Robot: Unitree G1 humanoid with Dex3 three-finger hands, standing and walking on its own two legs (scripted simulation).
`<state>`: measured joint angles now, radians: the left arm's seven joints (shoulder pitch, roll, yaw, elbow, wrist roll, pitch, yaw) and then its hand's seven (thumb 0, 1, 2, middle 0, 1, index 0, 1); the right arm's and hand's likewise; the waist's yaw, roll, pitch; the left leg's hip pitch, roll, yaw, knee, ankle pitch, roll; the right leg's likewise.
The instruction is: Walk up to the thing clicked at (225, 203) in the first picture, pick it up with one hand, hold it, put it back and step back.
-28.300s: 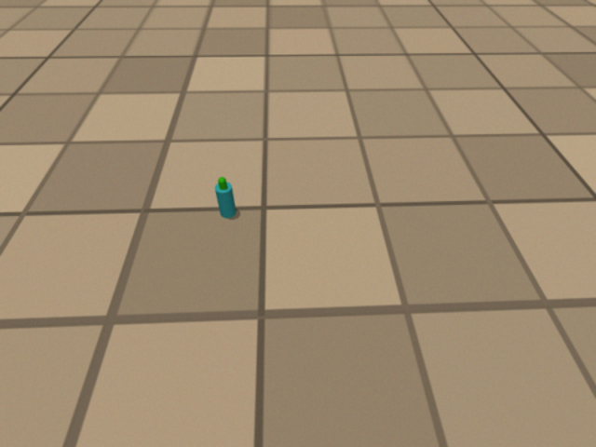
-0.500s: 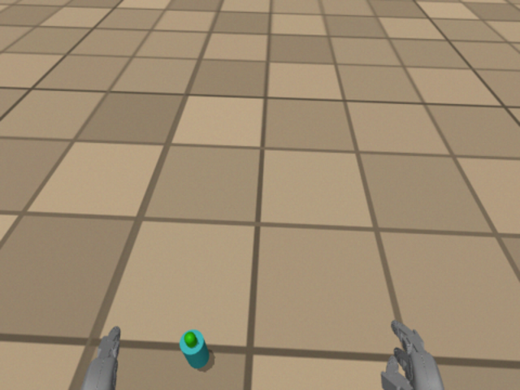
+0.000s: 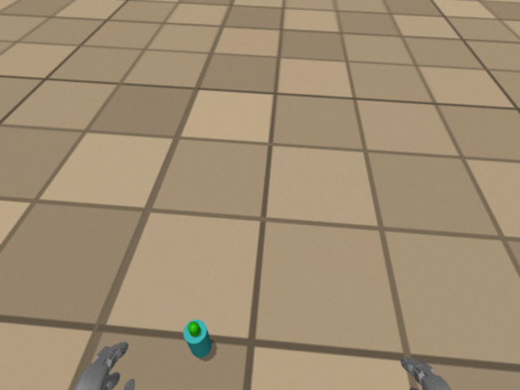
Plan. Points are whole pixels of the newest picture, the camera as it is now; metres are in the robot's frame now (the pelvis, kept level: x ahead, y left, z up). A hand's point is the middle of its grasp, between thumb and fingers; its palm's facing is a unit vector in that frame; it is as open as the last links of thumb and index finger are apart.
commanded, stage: stand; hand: left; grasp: from the side
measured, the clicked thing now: (197, 336) +0.40 +0.21 -0.63
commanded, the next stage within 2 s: step back in 2.00 s
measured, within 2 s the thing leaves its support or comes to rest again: neither
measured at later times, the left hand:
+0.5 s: hand out of the picture +0.04 +0.25 -0.12, palm faces +0.00 -0.94 -0.34, open 7.4 cm
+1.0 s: hand out of the picture +0.05 +0.25 -0.11, palm faces +0.00 -0.94 -0.35, open 7.4 cm
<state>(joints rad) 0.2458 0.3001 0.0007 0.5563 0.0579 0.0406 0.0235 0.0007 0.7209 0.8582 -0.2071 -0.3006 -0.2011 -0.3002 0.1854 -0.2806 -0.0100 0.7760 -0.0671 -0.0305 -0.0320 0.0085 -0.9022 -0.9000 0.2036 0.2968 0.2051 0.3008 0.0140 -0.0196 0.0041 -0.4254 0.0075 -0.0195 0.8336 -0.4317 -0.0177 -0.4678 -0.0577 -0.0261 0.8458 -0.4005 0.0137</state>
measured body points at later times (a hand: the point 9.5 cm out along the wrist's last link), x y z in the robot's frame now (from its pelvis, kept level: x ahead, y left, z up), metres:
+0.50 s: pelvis +0.00 +0.01 +0.04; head -0.01 +0.00 +0.49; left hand +0.04 +0.30 -0.09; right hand +0.06 -0.27 -0.10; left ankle +0.00 +0.14 -0.70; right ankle +0.03 -0.13 -0.70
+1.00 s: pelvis -0.01 +0.00 +0.04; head -0.01 -0.01 +0.49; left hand +0.05 +0.30 -0.09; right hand +0.06 -0.30 -0.10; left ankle +0.00 +0.14 -0.70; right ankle +0.03 -0.13 -0.70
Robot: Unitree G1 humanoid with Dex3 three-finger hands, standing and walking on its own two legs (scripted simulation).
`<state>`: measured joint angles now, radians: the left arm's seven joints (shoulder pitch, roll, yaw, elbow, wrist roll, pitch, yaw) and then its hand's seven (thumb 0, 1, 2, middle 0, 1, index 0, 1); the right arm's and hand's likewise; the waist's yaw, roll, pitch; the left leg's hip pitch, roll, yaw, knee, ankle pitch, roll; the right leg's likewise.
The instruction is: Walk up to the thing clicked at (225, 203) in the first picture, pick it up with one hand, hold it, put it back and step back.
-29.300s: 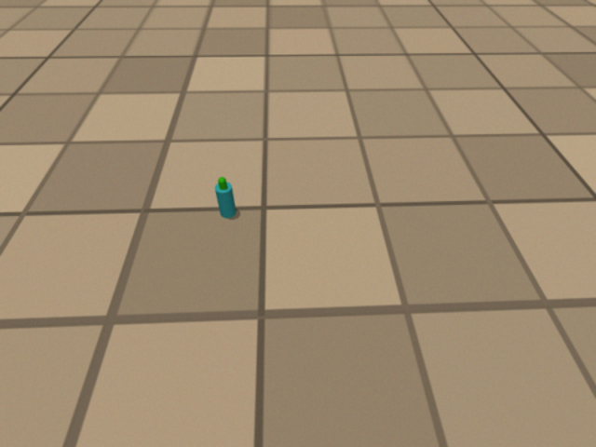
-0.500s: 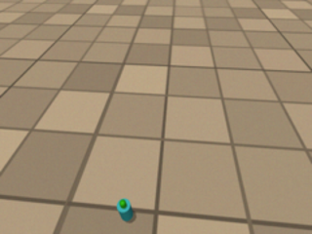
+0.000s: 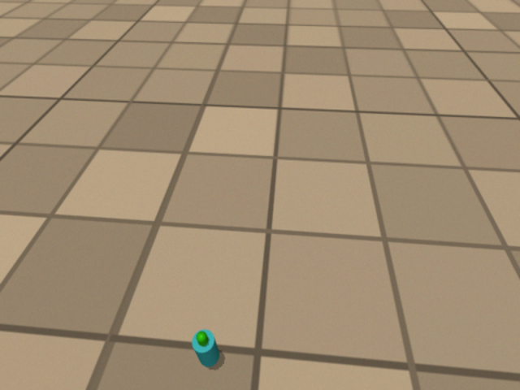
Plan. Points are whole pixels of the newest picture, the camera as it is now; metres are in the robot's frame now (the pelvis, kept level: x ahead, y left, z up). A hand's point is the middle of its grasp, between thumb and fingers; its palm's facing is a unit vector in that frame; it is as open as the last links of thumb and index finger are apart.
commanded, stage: stand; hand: left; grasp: from the side
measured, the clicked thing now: (205, 346) +0.40 +0.21 -0.67
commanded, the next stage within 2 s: step back in 1.00 s
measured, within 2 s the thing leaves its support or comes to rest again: neither
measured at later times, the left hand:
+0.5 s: hand out of the picture +0.08 +0.25 -0.16, palm faces -0.02 -0.94 -0.34, open 7.4 cm
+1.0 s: hand out of the picture +0.10 +0.25 -0.15, palm faces -0.01 -0.94 -0.34, open 7.4 cm
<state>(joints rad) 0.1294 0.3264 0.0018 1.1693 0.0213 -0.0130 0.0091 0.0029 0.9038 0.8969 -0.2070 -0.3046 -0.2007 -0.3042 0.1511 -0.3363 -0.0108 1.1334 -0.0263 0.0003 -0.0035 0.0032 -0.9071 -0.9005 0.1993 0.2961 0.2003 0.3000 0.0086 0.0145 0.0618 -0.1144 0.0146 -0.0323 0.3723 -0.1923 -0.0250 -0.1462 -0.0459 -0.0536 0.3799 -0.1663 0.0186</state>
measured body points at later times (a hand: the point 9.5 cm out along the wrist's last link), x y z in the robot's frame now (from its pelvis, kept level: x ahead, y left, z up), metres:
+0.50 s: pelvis +0.02 +0.00 +0.00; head +0.02 +0.00 +0.45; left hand +0.09 +0.30 -0.13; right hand +0.08 -0.29 -0.14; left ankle +0.01 +0.14 -0.74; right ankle +0.03 -0.13 -0.74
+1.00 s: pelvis +0.03 +0.00 +0.00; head +0.03 +0.00 +0.45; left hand +0.10 +0.30 -0.13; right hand +0.10 -0.30 -0.13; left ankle +0.01 +0.14 -0.74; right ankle +0.03 -0.13 -0.74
